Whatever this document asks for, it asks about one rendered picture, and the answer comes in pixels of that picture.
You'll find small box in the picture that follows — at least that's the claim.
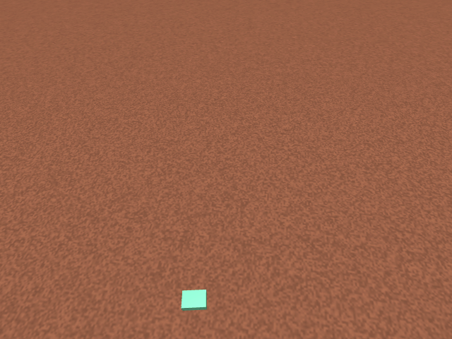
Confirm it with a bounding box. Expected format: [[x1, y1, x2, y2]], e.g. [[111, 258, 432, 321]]
[[182, 290, 207, 311]]

